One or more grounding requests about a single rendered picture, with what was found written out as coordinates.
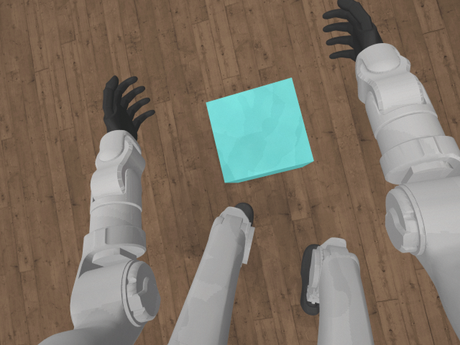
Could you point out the robot right forearm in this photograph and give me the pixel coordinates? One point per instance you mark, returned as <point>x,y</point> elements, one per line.
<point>403,120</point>

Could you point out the carton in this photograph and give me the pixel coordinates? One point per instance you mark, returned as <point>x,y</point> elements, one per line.
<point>259,132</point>

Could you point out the robot right hand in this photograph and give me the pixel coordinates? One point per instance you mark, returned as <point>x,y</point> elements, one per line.
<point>363,33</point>

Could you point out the right robot thigh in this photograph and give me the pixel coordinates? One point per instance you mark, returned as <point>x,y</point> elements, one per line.
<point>343,314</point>

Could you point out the left robot upper arm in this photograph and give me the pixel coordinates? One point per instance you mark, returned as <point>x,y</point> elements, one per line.
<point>110,305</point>

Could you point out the right robot upper arm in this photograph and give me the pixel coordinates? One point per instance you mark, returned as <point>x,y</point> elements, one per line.
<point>423,218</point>

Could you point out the robot left foot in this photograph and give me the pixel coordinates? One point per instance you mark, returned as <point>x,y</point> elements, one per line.
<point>247,209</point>

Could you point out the robot left hand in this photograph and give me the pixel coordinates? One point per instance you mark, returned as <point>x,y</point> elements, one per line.
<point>116,114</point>

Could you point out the robot left forearm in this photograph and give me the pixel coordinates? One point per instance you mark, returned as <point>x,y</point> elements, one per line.
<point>115,233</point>

